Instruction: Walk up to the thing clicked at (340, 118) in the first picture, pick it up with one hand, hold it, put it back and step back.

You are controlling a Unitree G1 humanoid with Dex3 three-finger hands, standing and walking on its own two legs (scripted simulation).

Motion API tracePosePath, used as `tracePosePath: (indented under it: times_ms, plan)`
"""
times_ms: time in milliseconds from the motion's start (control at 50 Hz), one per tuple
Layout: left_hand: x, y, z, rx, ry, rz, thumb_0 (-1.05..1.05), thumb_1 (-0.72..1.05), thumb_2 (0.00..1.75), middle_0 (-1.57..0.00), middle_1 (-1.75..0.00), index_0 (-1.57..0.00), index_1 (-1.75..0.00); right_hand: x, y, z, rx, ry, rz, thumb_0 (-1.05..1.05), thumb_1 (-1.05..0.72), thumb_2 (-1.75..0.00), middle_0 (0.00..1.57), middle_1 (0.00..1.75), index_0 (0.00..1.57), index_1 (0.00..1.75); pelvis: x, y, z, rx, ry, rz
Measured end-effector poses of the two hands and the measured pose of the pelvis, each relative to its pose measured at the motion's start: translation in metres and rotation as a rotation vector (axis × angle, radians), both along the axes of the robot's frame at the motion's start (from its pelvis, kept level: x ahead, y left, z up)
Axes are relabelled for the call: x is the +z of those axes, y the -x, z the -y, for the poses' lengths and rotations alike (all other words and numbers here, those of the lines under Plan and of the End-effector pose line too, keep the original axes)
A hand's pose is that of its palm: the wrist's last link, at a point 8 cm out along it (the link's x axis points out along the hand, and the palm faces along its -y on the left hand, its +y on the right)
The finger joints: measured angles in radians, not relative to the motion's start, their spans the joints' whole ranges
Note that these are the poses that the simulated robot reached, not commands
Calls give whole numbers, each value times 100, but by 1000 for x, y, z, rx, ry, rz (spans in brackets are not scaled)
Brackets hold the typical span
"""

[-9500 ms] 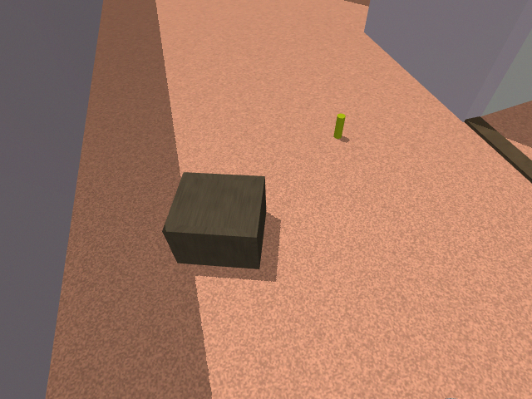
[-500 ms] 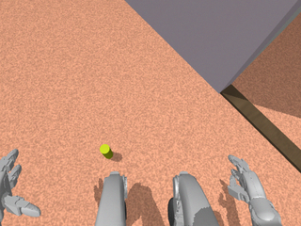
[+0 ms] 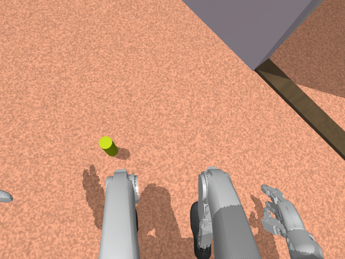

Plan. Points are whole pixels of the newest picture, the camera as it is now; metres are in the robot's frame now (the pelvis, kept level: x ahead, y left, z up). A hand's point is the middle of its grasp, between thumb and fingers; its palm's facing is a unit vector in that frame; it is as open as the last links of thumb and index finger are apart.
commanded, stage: go down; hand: left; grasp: from the side
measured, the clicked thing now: (109, 147) +0.43 +0.22 -0.41
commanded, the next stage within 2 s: approach in 1.42 s
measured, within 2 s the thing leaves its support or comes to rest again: neither
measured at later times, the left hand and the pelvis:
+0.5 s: hand out of the picture +0.33 +0.40 -0.08, palm faces +0.17 -0.97 -0.16, open 17.2 cm; pelvis -0.01 +0.00 -0.06, yaw -1 degrees
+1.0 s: hand out of the picture +0.34 +0.40 -0.09, palm faces +0.16 -0.98 -0.15, open 17.3 cm; pelvis -0.01 +0.00 -0.09, yaw -2 degrees
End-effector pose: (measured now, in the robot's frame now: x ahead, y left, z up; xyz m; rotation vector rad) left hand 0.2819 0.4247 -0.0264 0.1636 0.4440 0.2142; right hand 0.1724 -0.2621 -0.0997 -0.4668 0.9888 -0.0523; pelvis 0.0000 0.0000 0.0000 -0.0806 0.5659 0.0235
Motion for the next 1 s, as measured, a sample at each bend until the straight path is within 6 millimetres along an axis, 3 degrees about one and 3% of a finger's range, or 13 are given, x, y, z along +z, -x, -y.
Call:
tracePosePath:
  times_ms: [220,480,1000]
  plan:
    - [-18,-10,-12,-9,11,70,-1,-51,11,-6,-13,-5,-12,-27,4,10,19,32,-13,1,-90,-90,21,29,21,30,-31,5,1,-9,6,-2]
    - [-34,-19,-20,-28,16,130,-1,-51,11,-5,-11,-4,-11,-54,5,6,51,34,-6,0,-91,-90,21,29,21,30,-60,11,0,-14,13,11]
    - [-52,-31,-28,-39,25,188,-1,-51,10,-4,-9,-3,-9,-84,26,11,44,42,-59,0,-91,-90,21,29,21,30,-90,14,-1,-23,18,17]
